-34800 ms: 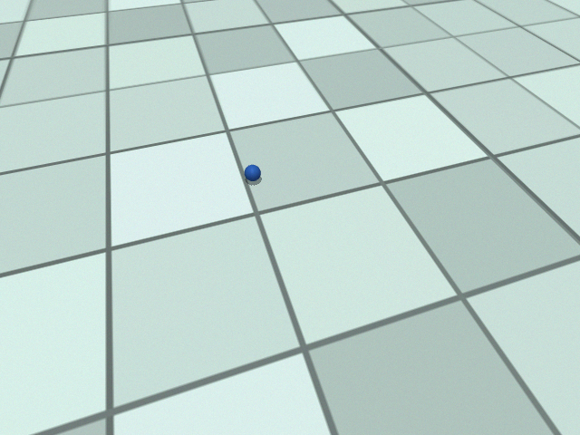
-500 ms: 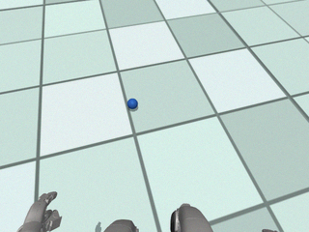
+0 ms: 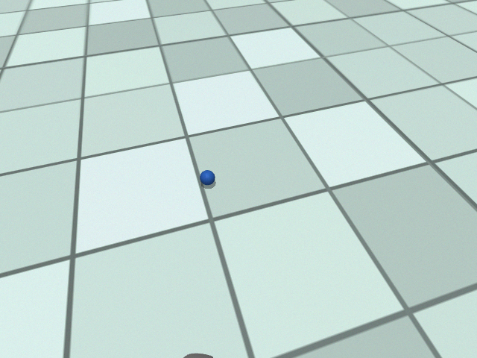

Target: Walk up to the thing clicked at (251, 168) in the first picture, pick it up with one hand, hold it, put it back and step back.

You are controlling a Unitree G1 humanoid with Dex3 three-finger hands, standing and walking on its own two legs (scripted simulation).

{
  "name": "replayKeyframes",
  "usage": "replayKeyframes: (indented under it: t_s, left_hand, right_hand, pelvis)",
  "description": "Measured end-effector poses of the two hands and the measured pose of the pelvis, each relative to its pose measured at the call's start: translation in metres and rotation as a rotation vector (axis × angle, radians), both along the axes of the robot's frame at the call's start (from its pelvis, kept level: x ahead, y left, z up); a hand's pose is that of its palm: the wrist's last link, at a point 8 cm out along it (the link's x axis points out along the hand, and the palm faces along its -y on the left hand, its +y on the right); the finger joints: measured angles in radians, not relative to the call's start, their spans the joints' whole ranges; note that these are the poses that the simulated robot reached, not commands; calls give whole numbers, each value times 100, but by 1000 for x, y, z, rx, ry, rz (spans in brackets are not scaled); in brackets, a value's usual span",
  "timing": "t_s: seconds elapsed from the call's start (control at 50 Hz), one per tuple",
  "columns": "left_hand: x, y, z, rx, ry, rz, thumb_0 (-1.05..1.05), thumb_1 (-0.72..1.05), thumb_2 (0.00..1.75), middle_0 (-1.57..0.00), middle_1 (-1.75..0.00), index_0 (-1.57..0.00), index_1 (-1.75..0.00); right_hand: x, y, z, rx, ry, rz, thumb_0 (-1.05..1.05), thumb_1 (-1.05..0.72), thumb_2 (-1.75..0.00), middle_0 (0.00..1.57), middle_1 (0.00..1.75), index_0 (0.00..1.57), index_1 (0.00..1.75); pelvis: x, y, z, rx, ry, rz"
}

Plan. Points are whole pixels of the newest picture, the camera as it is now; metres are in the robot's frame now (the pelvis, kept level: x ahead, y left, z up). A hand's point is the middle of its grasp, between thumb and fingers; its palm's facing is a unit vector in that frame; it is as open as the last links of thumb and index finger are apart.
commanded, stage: step back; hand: left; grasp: from above
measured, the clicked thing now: (207, 177) +1.07 +0.22 -0.72
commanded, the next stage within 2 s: stand in 0.72 s
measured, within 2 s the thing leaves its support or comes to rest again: neither
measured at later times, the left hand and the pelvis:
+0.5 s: hand out of the picture +0.09 +0.29 -0.15, palm faces +0.05 -0.93 -0.36, open 7.4 cm; pelvis +0.03 +0.02 +0.00, yaw +2 degrees
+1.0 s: hand (108, 351) +0.15 +0.26 -0.13, palm faces +0.00 -0.94 -0.33, open 7.4 cm; pelvis +0.05 +0.01 +0.02, yaw +0 degrees
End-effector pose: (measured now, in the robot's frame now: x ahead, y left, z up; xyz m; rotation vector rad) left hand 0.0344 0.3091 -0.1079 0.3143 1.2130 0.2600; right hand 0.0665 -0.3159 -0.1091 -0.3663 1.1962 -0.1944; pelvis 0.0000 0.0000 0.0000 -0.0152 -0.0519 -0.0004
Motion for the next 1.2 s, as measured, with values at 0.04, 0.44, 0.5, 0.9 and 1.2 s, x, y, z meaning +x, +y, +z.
replayKeyframes:
  t_s: [0.04, 0.44, 0.5, 0.9, 1.2]
  left_hand:
    - [-2, 8, -2, -2, -4, 8, 1, 90, 89, -21, -30, -21, -30]
    - [33, 11, 5, -5, -44, 10, 1, 90, 89, -21, -30, -21, -30]
    - [42, 19, -4, -13, -28, 14, 1, 90, 89, -21, -30, -21, -30]
    - [101, -1, 7, -36, -32, -36, 1, 90, 89, -20, -30, -20, -30]
    - [89, -8, 10, -45, -26, -53, 1, 90, 89, -20, -30, -20, -30]
  right_hand:
    - [-10, 6, -1, -3, 29, -2, 0, -90, -89, 21, 29, 20, 30]
    - [22, 18, 4, 15, -2, 14, 1, -90, -89, 21, 29, 20, 30]
    - [37, 23, 3, -4, -13, 18, 1, -90, -89, 21, 29, 20, 30]
    - [107, 43, 11, 63, -96, 14, 0, -90, -89, 21, 29, 20, 30]
    - [56, 28, 14, 48, -12, -34, 0, -90, -89, 21, 29, 20, 30]
  pelvis:
    - [-2, 5, 0, 16, -7, 13]
    - [18, 9, 6, 4, 10, 27]
    - [26, 17, 1, 15, 2, 37]
    - [53, 11, 15, 14, 6, 10]
    - [38, 6, 21, 12, -4, 7]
